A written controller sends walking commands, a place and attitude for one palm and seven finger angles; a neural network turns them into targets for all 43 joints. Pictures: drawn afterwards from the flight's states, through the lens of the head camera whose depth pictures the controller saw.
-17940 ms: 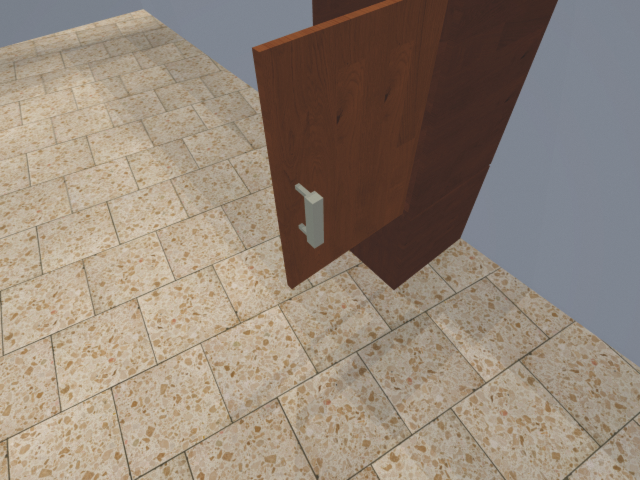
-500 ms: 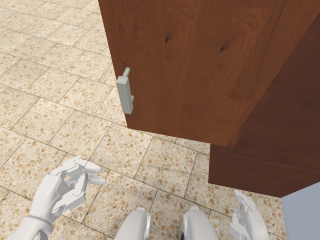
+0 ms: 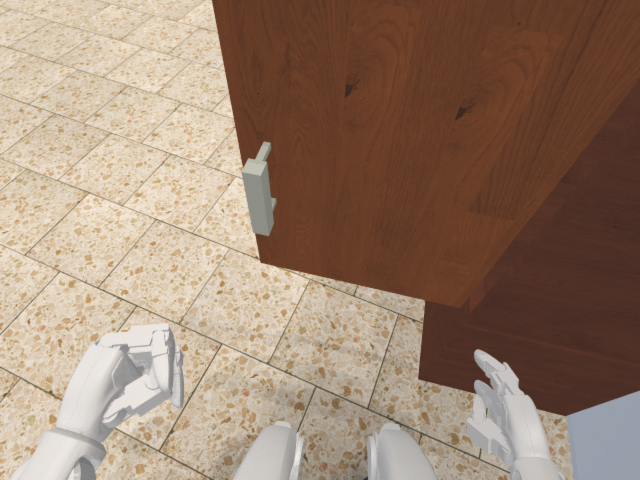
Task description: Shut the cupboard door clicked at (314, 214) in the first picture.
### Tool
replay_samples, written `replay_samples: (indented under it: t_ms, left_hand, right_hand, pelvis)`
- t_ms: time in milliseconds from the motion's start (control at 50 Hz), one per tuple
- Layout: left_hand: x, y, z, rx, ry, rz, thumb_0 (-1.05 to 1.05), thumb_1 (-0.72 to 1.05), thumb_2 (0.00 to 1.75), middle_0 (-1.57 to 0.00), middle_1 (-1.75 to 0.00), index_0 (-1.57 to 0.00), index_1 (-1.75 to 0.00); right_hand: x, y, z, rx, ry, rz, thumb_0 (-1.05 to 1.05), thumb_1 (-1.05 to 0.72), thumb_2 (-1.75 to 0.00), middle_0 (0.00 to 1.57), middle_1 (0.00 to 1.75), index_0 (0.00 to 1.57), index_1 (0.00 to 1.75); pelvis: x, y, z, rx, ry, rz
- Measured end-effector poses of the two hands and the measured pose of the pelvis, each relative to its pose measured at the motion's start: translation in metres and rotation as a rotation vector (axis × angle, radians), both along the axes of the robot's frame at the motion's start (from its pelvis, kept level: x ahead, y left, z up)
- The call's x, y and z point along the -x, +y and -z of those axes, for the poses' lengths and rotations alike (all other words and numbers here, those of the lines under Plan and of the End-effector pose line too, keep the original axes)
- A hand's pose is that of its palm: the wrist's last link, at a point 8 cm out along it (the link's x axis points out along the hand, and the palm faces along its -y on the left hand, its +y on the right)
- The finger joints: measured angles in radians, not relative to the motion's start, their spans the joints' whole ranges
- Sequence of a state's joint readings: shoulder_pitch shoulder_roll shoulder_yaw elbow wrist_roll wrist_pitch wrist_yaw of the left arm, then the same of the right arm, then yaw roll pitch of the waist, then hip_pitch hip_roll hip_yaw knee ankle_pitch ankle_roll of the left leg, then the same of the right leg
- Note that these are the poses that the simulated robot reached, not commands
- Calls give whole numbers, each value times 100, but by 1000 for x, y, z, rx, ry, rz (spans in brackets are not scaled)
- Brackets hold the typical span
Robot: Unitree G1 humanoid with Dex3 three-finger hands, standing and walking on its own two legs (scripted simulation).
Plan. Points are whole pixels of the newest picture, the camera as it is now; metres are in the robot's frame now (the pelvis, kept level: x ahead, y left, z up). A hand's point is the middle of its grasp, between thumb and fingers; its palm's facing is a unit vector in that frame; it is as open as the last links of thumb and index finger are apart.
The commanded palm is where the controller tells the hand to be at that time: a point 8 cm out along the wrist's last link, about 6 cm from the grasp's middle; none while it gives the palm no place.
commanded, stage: raise the hand and make a fist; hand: left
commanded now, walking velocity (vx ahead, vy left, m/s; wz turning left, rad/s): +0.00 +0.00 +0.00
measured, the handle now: (264, 189) +0.49 +0.13 +0.05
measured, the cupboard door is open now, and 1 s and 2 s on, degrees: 90 90 90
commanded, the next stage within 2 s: bring the fist close to the handle in 0.62 s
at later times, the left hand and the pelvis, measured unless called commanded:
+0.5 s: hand (178, 370) +0.23 +0.17 +0.06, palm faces -0.19 -0.98 -0.04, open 3.1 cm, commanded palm +0.21 +0.23 +0.05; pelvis +0.01 -0.01 +0.00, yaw -1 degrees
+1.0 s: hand (203, 345) +0.26 +0.16 +0.04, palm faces -0.25 -0.97 -0.01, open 3.1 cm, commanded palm +0.26 +0.22 +0.05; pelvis +0.00 +0.00 -0.01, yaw +0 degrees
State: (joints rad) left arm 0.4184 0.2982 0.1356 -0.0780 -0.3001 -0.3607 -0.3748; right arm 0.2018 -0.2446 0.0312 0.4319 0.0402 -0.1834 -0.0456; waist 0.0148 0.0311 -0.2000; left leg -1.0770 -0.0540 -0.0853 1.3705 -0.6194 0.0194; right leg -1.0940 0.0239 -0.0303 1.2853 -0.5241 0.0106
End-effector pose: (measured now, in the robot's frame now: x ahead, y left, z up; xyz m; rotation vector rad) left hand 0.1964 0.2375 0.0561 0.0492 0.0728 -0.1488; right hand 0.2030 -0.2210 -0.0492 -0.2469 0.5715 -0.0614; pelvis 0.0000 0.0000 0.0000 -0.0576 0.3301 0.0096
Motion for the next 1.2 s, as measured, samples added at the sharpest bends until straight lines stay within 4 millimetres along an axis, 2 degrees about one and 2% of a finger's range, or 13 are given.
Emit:
replay_samples:
  t_ms: [80, 240, 360, 420, 540, 700, 780, 840, 900, 1020, 1080, 1200]
  left_hand:
    - [-7, -12, 14, 11, 63, 73, 2, 90, 90, -125, -146, -126, -145]
    - [-21, 0, -10, -3, -51, 9, 2, 90, 90, -129, -149, -129, -149]
    - [-21, -8, 6, 6, 50, 49, 2, 90, 90, -129, -150, -130, -149]
    - [-19, -12, 8, 14, 57, 66, 2, 90, 90, -129, -150, -130, -149]
    - [-18, -4, -7, 7, -54, 17, 2, 90, 90, -129, -150, -130, -149]
    - [-11, -5, 8, 7, 39, 55, 2, 90, 90, -129, -150, -130, -150]
    - [-10, -3, 2, 6, 6, 49, 2, 90, 90, -130, -150, -130, -149]
    - [-18, 0, -3, 7, -54, 31, 2, 89, 90, -130, -150, -130, -149]
    - [-31, -3, 1, 18, -76, 33, 2, 90, 90, -130, -150, -130, -150]
    - [-59, -24, 14, 34, -12, 111, 2, 90, 90, -130, -150, -130, -150]
    - [-69, -28, 8, 34, -19, 110, 2, 90, 90, -130, -150, -130, -150]
    - [-83, -21, -3, 18, -59, 33, 2, 90, 90, -130, -150, -130, -149]
  right_hand:
    - [1, -4, 5, 2, 17, 9, 1, -90, -90, 21, 30, 20, 30]
    - [13, -19, 15, 9, 79, 62, 1, -90, -90, 20, 30, 20, 30]
    - [18, -26, 16, 7, 87, 86, 1, -90, -90, 20, 30, 20, 30]
    - [19, -28, 14, 16, 79, 93, 1, -90, -90, 20, 30, 20, 30]
    - [18, -26, 11, 24, 70, 89, 1, -90, -90, 20, 30, 20, 30]
    - [15, -16, 7, 8, 47, 72, 1, -90, -90, 20, 30, 20, 30]
    - [15, -12, 5, 13, 41, 66, 1, -90, -90, 20, 30, 20, 30]
    - [16, -10, 8, 23, 48, 50, 1, -90, -90, 20, 30, 20, 30]
    - [18, -9, 13, 29, 64, 42, 1, -90, -90, 20, 30, 20, 30]
    - [29, -10, 18, 25, 111, 67, 1, -90, -90, 20, 30, 20, 30]
    - [36, -11, 17, 21, 134, 89, 1, -90, -90, 20, 30, 20, 30]
    - [43, -15, 19, 15, 180, 99, 1, -90, -90, 20, 30, 20, 30]
  pelvis:
    - [-2, -4, 2, -2, 9, 5]
    - [-8, -8, 2, -4, 17, 8]
    - [-9, -8, 1, -10, 22, 12]
    - [-8, -8, 1, -12, 21, 16]
    - [-6, -7, 2, -9, 17, 13]
    - [-3, -3, 1, -2, 11, 10]
    - [-2, -1, 0, 0, 8, 9]
    - [0, 0, 3, 4, 11, 3]
    - [1, 1, 6, 6, 18, 0]
    - [1, 3, 5, 5, 29, 6]
    - [-2, 4, 1, 0, 33, 12]
    - [-7, 3, -3, -5, 38, 11]
